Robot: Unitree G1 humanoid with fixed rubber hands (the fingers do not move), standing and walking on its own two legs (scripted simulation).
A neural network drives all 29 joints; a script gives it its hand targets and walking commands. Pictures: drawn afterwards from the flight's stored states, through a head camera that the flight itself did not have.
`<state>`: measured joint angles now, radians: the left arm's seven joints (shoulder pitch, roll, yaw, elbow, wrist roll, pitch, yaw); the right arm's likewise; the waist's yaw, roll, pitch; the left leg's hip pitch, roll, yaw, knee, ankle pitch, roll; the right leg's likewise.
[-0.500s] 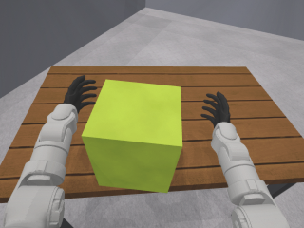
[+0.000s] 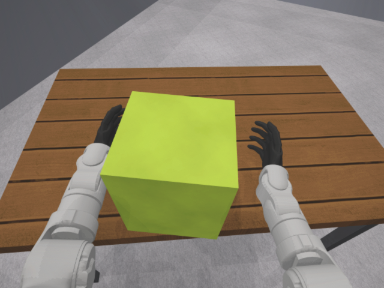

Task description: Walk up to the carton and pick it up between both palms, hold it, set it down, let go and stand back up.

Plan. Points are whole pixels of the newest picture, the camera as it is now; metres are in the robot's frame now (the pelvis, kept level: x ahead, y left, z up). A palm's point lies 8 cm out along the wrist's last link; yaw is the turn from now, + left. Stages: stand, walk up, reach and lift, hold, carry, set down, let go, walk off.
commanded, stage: reach and lift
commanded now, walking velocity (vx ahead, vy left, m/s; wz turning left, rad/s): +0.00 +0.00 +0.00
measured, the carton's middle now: (177, 170) +0.36 +0.02 +0.04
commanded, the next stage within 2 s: none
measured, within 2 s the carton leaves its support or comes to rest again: leaves its support in 1.80 s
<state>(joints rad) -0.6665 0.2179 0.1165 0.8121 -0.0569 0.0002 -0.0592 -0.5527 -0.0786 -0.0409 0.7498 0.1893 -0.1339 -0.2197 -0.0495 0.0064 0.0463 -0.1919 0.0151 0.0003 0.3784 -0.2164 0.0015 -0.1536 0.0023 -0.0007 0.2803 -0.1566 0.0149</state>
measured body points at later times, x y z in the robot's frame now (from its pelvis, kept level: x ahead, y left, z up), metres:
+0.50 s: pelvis -0.01 +0.00 +0.00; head +0.01 +0.03 +0.45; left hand +0.41 +0.15 +0.08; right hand +0.36 -0.16 +0.07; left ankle -0.01 +0.11 -0.75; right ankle -0.01 -0.13 -0.75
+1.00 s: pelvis -0.01 +0.00 +0.00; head +0.01 +0.03 +0.45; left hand +0.41 +0.15 +0.08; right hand +0.36 -0.16 +0.07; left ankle -0.01 +0.11 -0.75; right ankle -0.01 -0.13 -0.75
